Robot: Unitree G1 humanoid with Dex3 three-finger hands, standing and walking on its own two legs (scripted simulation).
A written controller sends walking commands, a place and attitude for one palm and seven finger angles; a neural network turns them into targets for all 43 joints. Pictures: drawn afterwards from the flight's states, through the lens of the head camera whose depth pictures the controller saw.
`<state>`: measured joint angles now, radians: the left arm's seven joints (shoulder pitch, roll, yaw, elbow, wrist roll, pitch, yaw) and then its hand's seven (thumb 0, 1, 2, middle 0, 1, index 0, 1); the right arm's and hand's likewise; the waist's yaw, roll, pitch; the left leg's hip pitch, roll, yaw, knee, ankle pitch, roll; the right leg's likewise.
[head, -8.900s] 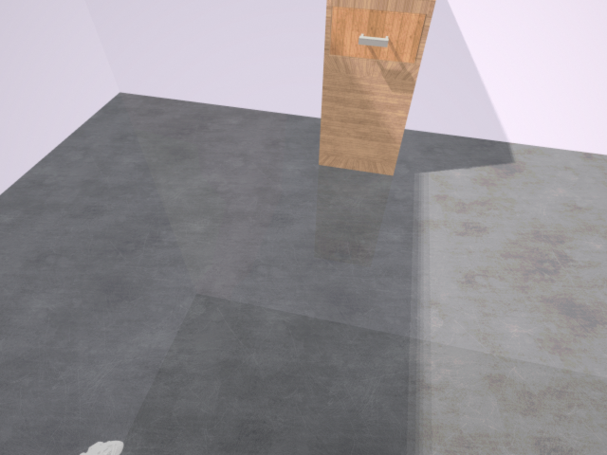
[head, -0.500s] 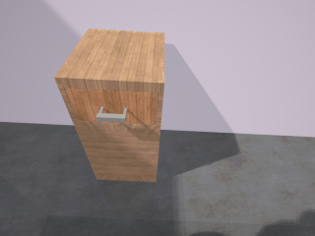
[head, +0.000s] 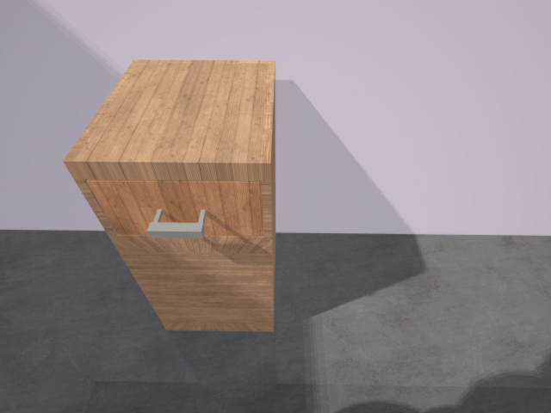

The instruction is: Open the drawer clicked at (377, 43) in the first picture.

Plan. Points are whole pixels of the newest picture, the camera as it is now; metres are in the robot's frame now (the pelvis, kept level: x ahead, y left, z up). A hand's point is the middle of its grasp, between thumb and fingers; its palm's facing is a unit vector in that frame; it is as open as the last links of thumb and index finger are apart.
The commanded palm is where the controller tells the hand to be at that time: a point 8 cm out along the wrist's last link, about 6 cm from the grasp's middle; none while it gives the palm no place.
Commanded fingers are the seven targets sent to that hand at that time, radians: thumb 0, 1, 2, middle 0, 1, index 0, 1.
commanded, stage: come to a stop and stand still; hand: left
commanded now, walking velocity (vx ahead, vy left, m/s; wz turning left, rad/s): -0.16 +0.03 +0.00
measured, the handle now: (178, 222) +0.50 +0.25 -0.08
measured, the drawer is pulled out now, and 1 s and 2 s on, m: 0.00 0.00 0.00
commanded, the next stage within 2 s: look again from close up in 0.82 s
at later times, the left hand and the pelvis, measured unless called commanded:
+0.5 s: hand out of the picture +0.04 +0.22 -0.17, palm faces +0.01 -0.98 -0.22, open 7.4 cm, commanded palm none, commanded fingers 0.00 0.90 0.90 -0.20 -0.30 -0.20 -0.30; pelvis -0.02 +0.03 +0.00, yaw -1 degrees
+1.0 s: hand out of the picture -0.05 +0.19 -0.17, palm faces +0.00 -0.99 -0.16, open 7.4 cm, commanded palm none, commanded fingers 0.00 0.90 0.90 -0.20 -0.30 -0.20 -0.30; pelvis -0.02 +0.04 +0.01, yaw -2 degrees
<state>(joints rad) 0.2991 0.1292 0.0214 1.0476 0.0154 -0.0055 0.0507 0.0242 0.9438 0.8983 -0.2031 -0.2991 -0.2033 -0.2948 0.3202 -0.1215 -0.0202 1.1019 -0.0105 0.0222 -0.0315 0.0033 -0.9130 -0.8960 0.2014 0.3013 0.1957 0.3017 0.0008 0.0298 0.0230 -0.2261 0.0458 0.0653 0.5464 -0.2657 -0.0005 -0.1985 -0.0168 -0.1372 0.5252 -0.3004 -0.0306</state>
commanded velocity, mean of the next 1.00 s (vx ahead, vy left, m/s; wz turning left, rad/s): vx -0.01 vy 0.00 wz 0.00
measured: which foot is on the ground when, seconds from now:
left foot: down 0.00-1.00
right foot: down 0.00-1.00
